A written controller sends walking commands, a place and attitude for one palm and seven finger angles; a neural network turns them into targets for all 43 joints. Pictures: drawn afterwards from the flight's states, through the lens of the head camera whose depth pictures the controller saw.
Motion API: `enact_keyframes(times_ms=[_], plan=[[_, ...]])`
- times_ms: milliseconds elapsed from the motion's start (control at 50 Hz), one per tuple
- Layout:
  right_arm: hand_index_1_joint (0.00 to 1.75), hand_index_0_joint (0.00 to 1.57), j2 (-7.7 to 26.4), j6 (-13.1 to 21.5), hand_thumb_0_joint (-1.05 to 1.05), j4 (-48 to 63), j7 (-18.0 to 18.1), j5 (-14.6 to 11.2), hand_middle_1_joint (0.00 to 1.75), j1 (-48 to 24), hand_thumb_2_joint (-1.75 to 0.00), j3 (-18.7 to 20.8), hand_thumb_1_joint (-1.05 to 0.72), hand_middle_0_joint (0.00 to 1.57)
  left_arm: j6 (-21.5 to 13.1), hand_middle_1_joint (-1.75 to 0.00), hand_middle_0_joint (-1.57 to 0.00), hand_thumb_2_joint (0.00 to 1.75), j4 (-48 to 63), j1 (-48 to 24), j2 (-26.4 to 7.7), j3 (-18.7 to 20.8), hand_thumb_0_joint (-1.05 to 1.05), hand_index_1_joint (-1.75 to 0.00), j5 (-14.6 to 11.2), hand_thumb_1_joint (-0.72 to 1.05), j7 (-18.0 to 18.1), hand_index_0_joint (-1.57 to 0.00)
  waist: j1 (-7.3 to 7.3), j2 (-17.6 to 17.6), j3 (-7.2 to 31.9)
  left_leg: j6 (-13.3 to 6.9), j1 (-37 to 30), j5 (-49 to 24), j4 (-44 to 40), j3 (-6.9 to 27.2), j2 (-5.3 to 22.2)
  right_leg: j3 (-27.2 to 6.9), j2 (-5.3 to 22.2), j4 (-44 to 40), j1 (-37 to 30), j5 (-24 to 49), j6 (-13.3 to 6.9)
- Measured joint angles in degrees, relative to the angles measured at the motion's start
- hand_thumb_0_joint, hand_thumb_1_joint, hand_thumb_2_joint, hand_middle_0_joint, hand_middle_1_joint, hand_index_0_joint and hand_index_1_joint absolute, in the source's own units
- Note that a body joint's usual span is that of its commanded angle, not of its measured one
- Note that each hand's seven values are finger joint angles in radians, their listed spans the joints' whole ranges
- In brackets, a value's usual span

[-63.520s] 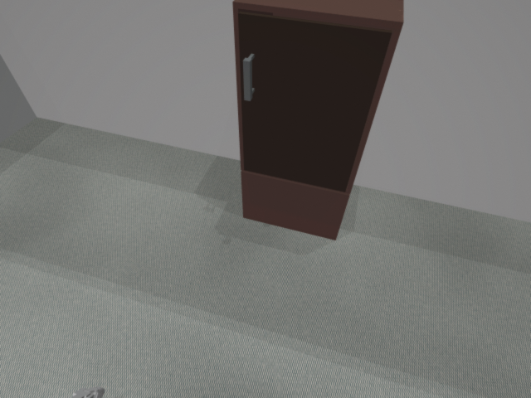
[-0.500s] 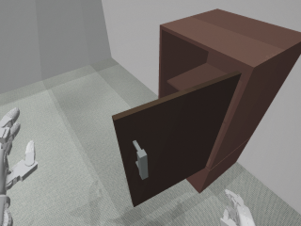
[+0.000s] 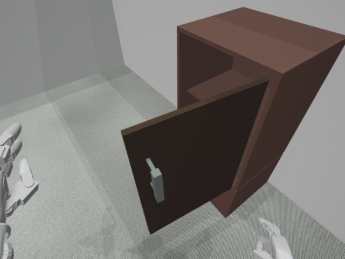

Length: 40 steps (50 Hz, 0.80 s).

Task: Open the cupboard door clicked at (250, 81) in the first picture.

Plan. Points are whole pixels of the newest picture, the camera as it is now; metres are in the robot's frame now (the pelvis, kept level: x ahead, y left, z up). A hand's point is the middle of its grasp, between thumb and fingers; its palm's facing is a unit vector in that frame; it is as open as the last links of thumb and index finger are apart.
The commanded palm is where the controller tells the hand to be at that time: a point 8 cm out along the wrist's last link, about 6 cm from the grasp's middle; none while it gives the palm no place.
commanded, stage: step back with the hand held close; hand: left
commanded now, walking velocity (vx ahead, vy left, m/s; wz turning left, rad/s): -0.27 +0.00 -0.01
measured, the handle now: (154, 180) +0.32 +0.09 -0.01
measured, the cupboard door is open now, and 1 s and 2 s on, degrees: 82 82 82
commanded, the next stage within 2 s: stop stepping back and stand still in 1.24 s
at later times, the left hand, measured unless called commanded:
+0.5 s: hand (7, 217) +0.14 +0.28 +0.15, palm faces +0.42 -0.77 -0.48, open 7.4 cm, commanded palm +0.08 +0.32 +0.17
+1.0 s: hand out of the picture +0.06 +0.30 +0.15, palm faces +0.48 -0.76 -0.44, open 7.4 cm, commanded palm -0.02 +0.34 +0.17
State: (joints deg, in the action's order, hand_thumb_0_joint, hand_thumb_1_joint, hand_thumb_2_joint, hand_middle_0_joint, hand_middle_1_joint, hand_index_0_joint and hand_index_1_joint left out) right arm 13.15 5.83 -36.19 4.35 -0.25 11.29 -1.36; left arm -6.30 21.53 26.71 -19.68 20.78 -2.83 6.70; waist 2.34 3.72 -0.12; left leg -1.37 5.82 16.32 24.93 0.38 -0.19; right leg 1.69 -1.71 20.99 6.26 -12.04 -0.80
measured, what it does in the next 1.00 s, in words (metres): shifts its weight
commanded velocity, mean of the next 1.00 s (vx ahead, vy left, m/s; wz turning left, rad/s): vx -0.31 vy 0.00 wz -0.02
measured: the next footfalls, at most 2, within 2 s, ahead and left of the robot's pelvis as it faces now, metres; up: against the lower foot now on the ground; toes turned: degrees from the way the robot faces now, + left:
right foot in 1.30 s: -0.29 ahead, -0.10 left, +0.00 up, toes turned -5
left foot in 1.66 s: -0.19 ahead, +0.11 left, +0.00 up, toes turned -5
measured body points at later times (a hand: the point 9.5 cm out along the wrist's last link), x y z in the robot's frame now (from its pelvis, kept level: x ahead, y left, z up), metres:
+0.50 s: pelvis -0.07 +0.02 -0.01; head -0.06 +0.03 +0.44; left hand +0.11 +0.32 +0.17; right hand +0.11 -0.23 -0.08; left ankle -0.03 +0.10 -0.74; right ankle +0.00 -0.11 -0.74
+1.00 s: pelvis -0.14 +0.03 -0.02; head -0.12 +0.05 +0.42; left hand +0.03 +0.34 +0.17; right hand +0.04 -0.22 -0.10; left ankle -0.03 +0.11 -0.74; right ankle -0.02 -0.10 -0.74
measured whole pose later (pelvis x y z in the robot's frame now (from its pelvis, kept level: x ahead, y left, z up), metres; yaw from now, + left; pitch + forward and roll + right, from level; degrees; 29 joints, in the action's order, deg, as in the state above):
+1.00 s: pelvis -0.14 +0.03 -0.02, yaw +4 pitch +0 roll -2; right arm 13.1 3.8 -35.2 3.7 0.0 10.7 0.4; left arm -13.4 29.7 28.9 -23.7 25.2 -0.8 9.4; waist -1.3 -1.2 -2.9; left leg -3.5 27.8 16.1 38.4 -1.5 -1.1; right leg -2.7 -2.3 34.8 26.1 -12.6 1.3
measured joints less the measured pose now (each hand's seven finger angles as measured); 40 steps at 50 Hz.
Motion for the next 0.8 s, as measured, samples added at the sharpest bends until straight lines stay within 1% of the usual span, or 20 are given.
enact_keyframes(times_ms=[60, 140, 220, 320, 440, 620, 680, 740, 760, 800], plan=[[0.3, 0.2, 0.3, -1.5, 0.01, 1.0, -0.1, 0.1, 0.3, -0.9, -0.89, 0.3, -0.91, 0.2, -1.8, -0.3, -0.21, 0.89, 0.0, 0.8, -0.8, 1.7, 0.01, -0.31, 0.1, 0.89, 0.2, -0.21, -1.02, 0.0, 0.1, 0.0, 1.9, -0.3, 0.4, -0.2, 0.2, -0.2, -0.2, -0.4, 1.7, 0.9, 0.0], [0.3, 0.2, 1.1, -3.4, 0.01, 2.3, 0.3, 0.0, 0.3, -1.6, -0.89, 1.2, -0.91, 0.2, -1.8, -0.3, -0.21, 0.89, 0.8, 2.9, -1.3, 1.3, 0.01, -0.31, 0.3, 0.9, 0.4, -0.21, -2.05, -0.2, -0.2, -0.2, 3.7, -1.1, 0.3, -0.8, -0.1, -0.7, 0.1, -0.2, 3.8, 1.7, 0.4], [0.3, 0.2, 1.3, -5.1, 0.01, 3.1, 0.8, -0.4, 0.3, -1.7, -0.89, 2.1, -0.91, 0.2, -1.3, -0.3, -0.21, 0.89, 2.2, 4.5, -2.3, 0.7, 0.01, -0.31, 0.3, 0.89, 0.6, -0.21, -2.65, -1.1, -0.7, -0.6, 5.3, -1.7, 0.8, -1.2, -0.5, -1.1, 0.5, 0.8, 5.7, 2.1, 0.7], [0.3, 0.2, 0.9, -6.1, 0.01, 3.7, 1.0, -0.7, 0.3, -1.4, -0.89, 2.2, -0.91, 0.2, -1.3, -0.3, -0.21, 0.89, 4.4, 5.4, -4.0, 1.5, 0.01, -0.31, 0.4, 0.89, 1.3, -0.22, -2.91, -2.6, -1.0, -0.9, 7.3, -2.1, 2.4, -1.5, -0.8, -1.3, 0.8, 2.5, 7.6, 2.6, 1.0], [0.3, 0.2, 0.4, -5.5, 0.01, 4.4, 0.9, -0.6, 0.3, -0.6, -0.89, 1.5, -0.91, 0.2, -2.3, -0.3, -0.21, 0.89, 5.6, 5.0, -4.6, 3.0, 0.01, -0.31, 1.1, 0.89, 2.0, -0.22, -2.63, -3.7, -0.9, -1.5, 9.9, -2.3, 5.3, -1.7, -1.1, -1.4, 1.2, 5.3, 10.2, 2.9, 1.4], [0.3, 0.2, -0.1, -3.1, 0.01, 4.0, 0.5, -0.2, 0.3, 1.2, -0.89, 0.6, -0.9, 0.2, -4.0, -0.3, -0.21, 0.89, 5.7, 3.5, -2.6, 3.2, 0.01, -0.31, 2.7, 0.89, 2.6, -0.22, -2.37, -3.5, -0.7, -2.1, 15.1, -1.3, 11.5, -1.4, -0.8, -0.9, 1.0, 9.4, 14.3, 3.1, 1.7], [0.3, 0.2, -0.4, -2.4, 0.01, 3.6, 0.5, 0.0, 0.3, 2.1, -0.89, 0.4, -0.9, 0.2, -4.7, -0.3, -0.21, 0.89, 6.1, 2.6, -2.7, 3.5, 0.01, -0.31, 3.1, 0.89, 2.7, -0.22, -2.87, -4.0, -0.9, -2.2, 16.3, -1.5, 12.6, -1.1, -0.8, -1.9, 0.3, 11.0, 15.3, 2.5, 2.0], [0.3, 0.2, -0.9, -1.7, 0.01, 3.4, 0.5, 0.1, 0.3, 3.2, -0.89, 0.4, -0.9, 0.2, -5.4, -0.3, -0.21, 0.89, 6.4, 1.7, -3.7, 4.3, 0.01, -0.31, 3.6, 0.89, 2.7, -0.22, -3.99, -4.5, -1.4, -2.4, 17.3, -2.0, 13.8, -1.2, -0.8, -3.9, -1.0, 13.2, 15.7, 1.8, 1.8], [0.3, 0.2, -0.9, -1.5, 0.01, 3.3, 0.4, 0.2, 0.3, 3.4, -0.89, 0.5, -0.9, 0.2, -5.7, -0.3, -0.21, 0.89, 6.4, 1.6, -3.9, 4.7, 0.01, -0.31, 3.7, 0.89, 2.6, -0.22, -4.04, -4.6, -1.5, -2.3, 17.7, -1.8, 14.4, -1.4, -0.7, -4.1, -1.0, 14.1, 15.9, 1.1, 1.7], [0.31, 0.2, -0.7, -1.2, 0.01, 2.9, 0.1, 0.3, 0.3, 3.2, -0.89, 0.6, -0.9, 0.2, -6.5, -0.3, -0.21, 0.89, 6.7, 1.8, -3.9, 5.6, 0.01, -0.31, 3.8, 0.89, 2.5, -0.22, -3.66, -4.3, -1.9, -2.3, 18.5, -0.5, 15.9, -2.0, -0.2, -3.9, -1.0, 15.4, 16.7, 0.6, 1.5]])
